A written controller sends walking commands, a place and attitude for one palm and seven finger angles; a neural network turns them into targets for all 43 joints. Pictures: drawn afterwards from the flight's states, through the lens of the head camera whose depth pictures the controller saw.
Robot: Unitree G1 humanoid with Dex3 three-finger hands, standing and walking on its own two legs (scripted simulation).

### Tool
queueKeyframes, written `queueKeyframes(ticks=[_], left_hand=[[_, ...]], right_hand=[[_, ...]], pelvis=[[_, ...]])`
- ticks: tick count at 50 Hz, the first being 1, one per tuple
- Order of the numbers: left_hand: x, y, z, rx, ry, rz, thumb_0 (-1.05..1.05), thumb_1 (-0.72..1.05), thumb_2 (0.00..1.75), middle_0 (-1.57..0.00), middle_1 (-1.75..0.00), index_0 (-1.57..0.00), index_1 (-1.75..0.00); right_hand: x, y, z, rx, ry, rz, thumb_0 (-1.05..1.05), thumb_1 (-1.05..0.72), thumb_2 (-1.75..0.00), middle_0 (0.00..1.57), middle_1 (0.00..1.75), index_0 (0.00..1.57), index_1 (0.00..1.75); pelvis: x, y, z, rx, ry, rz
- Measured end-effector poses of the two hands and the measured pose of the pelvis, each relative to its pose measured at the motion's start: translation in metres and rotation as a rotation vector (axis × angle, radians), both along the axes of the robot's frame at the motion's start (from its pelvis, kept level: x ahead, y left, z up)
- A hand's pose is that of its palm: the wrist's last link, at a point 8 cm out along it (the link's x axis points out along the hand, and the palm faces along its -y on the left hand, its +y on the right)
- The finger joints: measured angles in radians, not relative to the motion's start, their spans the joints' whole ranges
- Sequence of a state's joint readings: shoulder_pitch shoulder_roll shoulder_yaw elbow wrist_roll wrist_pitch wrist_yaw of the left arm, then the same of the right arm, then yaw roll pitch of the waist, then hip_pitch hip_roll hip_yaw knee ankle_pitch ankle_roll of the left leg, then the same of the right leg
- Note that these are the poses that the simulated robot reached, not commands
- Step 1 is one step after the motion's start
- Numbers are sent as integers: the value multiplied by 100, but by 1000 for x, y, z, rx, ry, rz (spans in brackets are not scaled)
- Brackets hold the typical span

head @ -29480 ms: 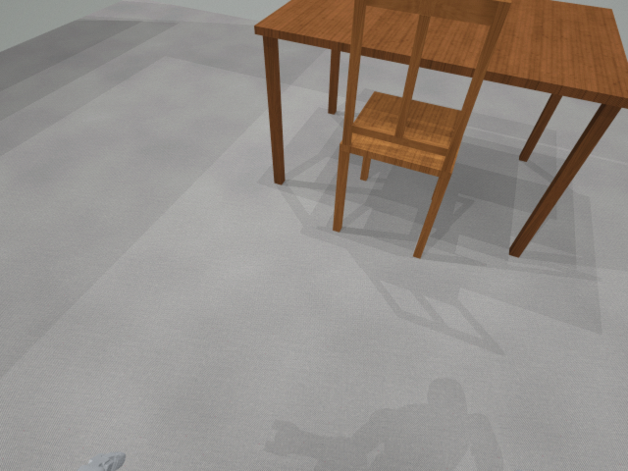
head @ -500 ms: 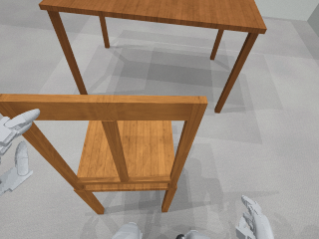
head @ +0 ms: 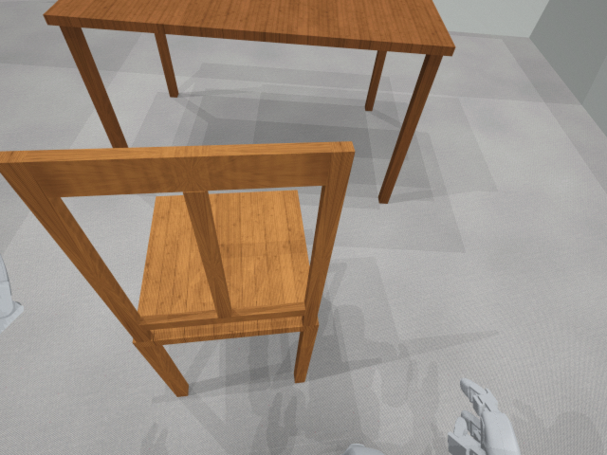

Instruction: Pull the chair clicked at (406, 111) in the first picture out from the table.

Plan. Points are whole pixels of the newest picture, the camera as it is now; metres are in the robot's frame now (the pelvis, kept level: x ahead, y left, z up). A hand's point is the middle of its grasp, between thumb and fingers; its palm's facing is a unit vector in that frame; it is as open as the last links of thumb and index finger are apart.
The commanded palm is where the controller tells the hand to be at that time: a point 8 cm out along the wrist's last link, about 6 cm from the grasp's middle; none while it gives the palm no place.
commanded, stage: stop stepping back and stand still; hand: left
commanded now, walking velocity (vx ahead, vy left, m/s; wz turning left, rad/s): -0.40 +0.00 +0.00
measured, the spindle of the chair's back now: (213, 264) +0.39 +0.16 -0.04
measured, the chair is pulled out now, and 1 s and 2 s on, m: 0.65 0.65 0.65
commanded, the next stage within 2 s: let the arm hang, fingers relaxed in 0.72 s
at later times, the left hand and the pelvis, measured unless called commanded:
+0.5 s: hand out of the picture +0.11 +0.24 +0.17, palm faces +0.43 -0.79 -0.43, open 7.4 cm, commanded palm +0.05 +0.28 +0.19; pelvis -0.09 -0.02 +0.01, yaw -1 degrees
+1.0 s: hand out of the picture +0.08 +0.17 -0.08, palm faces +0.10 -0.95 -0.30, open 7.4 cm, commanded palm none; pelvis -0.10 -0.03 +0.01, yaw +1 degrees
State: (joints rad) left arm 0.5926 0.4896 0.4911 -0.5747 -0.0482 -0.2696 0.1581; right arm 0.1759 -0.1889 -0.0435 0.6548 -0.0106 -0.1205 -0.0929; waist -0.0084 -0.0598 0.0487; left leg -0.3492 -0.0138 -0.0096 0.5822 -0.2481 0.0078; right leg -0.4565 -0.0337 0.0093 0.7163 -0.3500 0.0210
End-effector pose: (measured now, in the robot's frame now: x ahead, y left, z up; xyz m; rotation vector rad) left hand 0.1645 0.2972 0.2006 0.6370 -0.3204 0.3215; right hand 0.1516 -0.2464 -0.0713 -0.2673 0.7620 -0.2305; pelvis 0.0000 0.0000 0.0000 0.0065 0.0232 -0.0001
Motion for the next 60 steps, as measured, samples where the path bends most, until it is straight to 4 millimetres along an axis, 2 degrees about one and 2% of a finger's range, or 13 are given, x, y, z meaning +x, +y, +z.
queueKeyframes(ticks=[6,13,23,26,33,41,43,47,50,52,54,56,60], left_hand=[[-34,-11,11,-48,-17,16,1,89,90,-21,-30,-22,-30],[-68,-30,0,-48,39,35,1,88,90,-21,-30,-22,-30],[-95,-21,-14,-148,-8,58,1,88,90,-22,-30,-22,-30],[-103,-20,-8,-116,14,69,1,88,90,-21,-30,-22,-30],[-117,-21,-1,-84,16,104,1,89,90,-21,-30,-21,-30],[-106,-28,-13,-160,52,133,1,89,90,-21,-30,-21,-30],[-93,-29,-37,-170,138,112,1,89,90,-21,-30,-21,-30],[-80,-42,-157,-379,606,162,0,90,90,-20,-30,-20,-30],[-108,-78,-247,-519,979,173,0,90,90,-20,-29,-20,-30],[-139,-108,-289,-593,1187,160,0,91,90,-20,-29,-20,-30],[-175,-134,-317,-671,1342,159,0,91,90,-20,-29,-20,-30],[-186,-133,-321,-748,1307,232,-6,98,90,-21,-30,-21,-30],[-210,-121,-324,-705,1370,279,-9,101,90,-21,-30,-21,-30]], right_hand=[[-47,5,0,68,1,12,2,-90,-90,20,30,20,30],[-89,-7,-14,119,-18,2,2,-90,-90,21,30,21,30],[-134,-36,5,10,-29,-66,2,-90,-90,21,30,21,30],[-137,-34,11,23,-64,-70,2,-91,-90,20,30,20,30],[-128,-20,-1,84,-41,-5,2,-90,-90,20,30,20,30],[-104,-12,0,110,-47,38,2,-90,-90,21,30,21,30],[-98,-13,-5,127,-47,71,2,-90,-90,21,30,21,30],[-101,-14,-28,148,82,96,1,-90,-90,20,30,20,30],[-121,-14,-38,154,176,80,1,-91,-90,20,30,20,30],[-141,-15,-42,149,244,61,1,-91,-90,20,30,20,30],[-164,-18,-44,139,322,40,1,-91,-90,20,30,20,30],[-189,-21,-46,126,412,29,1,-91,-90,20,30,20,30],[-232,-31,-50,113,548,-16,1,-92,-90,20,30,20,30]], pelvis=[[-33,-7,8,-40,-17,-18],[-66,-24,1,-34,-54,-29],[-90,-21,4,-16,-56,-18],[-93,-20,9,-24,-52,-4],[-98,-25,9,-27,-50,0],[-91,-30,13,-23,-49,-6],[-91,-31,11,-17,-36,6],[-94,-30,7,-7,-22,21],[-96,-32,6,3,-31,19],[-96,-34,6,5,-40,15],[-97,-37,8,2,-45,13],[-98,-41,9,-4,-45,26],[-100,-46,12,-13,-50,31]])
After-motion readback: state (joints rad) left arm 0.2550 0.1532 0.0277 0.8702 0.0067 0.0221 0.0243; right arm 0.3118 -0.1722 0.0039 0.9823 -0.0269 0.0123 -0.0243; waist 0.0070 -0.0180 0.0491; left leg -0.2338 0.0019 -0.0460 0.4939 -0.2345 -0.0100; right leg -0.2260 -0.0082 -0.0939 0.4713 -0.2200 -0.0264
